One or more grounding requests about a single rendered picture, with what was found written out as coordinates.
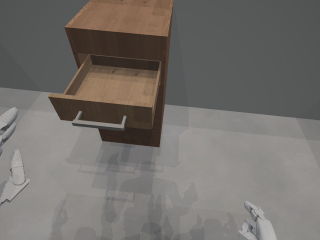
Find cabinet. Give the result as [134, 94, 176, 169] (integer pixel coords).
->
[64, 0, 174, 148]

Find left robot hand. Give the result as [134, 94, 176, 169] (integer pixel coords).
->
[0, 107, 30, 206]

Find right robot hand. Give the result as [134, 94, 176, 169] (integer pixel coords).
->
[238, 201, 278, 240]

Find drawer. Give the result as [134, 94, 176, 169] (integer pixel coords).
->
[48, 54, 162, 130]

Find handle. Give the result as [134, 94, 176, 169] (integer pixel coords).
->
[72, 111, 127, 131]

